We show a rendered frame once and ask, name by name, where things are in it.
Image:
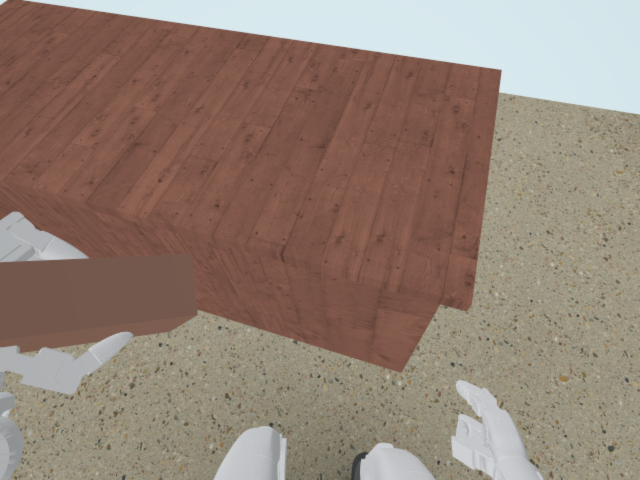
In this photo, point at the table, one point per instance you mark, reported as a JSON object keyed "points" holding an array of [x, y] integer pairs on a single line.
{"points": [[327, 194]]}

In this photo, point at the left robot hand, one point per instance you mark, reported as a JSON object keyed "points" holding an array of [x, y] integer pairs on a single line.
{"points": [[49, 369]]}

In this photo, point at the robot right forearm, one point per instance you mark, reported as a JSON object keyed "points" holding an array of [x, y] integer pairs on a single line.
{"points": [[516, 469]]}

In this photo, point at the left robot thigh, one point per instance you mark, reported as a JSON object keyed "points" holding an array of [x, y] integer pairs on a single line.
{"points": [[258, 454]]}

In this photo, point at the sponge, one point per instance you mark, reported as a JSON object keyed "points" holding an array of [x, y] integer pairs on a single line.
{"points": [[60, 303]]}

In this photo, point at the right robot hand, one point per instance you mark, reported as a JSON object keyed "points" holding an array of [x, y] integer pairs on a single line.
{"points": [[479, 445]]}

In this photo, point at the right robot thigh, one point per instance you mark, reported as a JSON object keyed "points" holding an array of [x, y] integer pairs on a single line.
{"points": [[393, 464]]}

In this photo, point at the robot thigh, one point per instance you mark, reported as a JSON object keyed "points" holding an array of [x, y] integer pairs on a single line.
{"points": [[393, 464], [258, 454]]}

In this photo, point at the robot left forearm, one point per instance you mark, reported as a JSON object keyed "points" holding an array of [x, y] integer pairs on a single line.
{"points": [[11, 439]]}

